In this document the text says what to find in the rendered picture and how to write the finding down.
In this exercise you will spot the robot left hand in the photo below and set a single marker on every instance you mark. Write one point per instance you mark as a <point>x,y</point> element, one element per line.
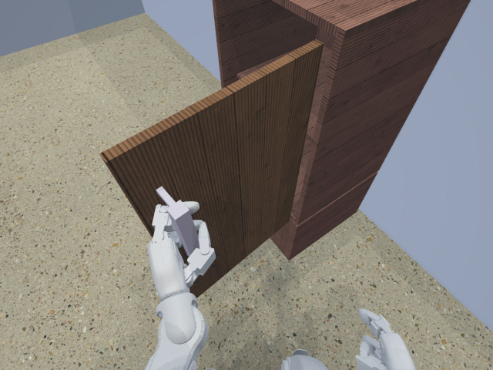
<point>165,259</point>

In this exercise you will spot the left robot forearm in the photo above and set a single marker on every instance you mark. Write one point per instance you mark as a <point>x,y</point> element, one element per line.
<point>183,333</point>

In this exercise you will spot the robot right shin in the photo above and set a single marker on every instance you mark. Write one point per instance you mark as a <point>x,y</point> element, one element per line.
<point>300,352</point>

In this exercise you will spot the handle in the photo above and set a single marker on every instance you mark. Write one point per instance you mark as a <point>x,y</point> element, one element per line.
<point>182,221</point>

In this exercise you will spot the robot right hand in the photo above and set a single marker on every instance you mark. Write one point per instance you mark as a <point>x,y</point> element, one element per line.
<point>390,353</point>

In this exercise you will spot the cupboard door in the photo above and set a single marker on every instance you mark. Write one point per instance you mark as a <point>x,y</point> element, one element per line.
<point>236,152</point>

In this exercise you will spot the right robot thigh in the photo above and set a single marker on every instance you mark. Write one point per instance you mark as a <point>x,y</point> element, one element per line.
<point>302,362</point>

